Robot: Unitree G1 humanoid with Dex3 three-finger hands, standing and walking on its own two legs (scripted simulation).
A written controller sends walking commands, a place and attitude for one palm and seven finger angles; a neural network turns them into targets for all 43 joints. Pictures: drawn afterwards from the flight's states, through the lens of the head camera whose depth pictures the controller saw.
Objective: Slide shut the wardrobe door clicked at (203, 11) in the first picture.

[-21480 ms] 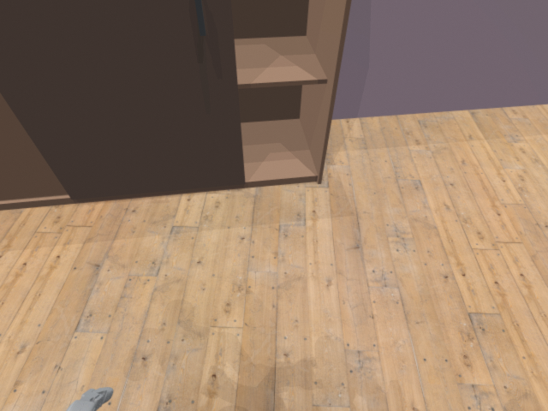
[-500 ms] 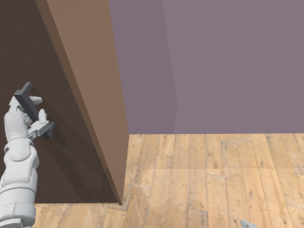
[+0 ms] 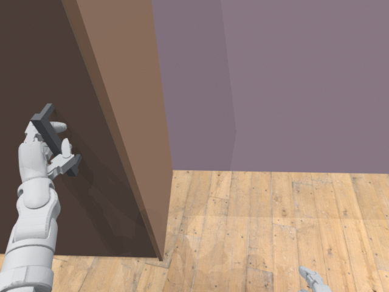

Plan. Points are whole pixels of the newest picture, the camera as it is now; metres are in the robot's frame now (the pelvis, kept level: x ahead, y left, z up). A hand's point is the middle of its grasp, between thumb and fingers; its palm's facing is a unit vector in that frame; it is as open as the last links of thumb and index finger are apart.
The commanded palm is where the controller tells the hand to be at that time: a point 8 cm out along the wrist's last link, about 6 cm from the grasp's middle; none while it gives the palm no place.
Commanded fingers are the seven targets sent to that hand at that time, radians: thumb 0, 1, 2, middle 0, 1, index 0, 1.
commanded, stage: stop walking and hold the door there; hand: left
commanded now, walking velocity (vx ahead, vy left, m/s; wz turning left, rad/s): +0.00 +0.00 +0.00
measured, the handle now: (61, 142) +0.38 +0.33 +0.11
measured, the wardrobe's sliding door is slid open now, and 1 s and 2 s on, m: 0.00 0.00 0.00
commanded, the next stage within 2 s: loosen the grip on the handle in 1.76 s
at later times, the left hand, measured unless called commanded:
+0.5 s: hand (68, 156) +0.34 +0.29 +0.11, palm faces +0.51 -0.82 -0.25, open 5.9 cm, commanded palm +0.29 +0.31 +0.11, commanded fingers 0.00 0.90 0.90 -0.45 -1.40 -0.45 -1.40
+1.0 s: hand (66, 158) +0.33 +0.29 +0.11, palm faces +0.35 -0.91 -0.21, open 5.7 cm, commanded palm +0.29 +0.31 +0.11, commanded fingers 0.00 0.90 0.90 -0.45 -1.40 -0.45 -1.40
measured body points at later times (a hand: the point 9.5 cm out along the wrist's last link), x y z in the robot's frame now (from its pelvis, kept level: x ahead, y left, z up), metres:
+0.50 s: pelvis +0.00 -0.01 +0.00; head +0.01 -0.02 +0.45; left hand +0.30 +0.33 +0.13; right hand +0.14 -0.27 -0.10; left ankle -0.02 +0.07 -0.74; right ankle +0.02 -0.13 -0.74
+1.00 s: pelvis -0.05 +0.07 +0.00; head -0.03 +0.05 +0.45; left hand +0.31 +0.34 +0.13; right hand +0.08 -0.16 -0.12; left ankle -0.02 +0.07 -0.74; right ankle -0.04 -0.06 -0.70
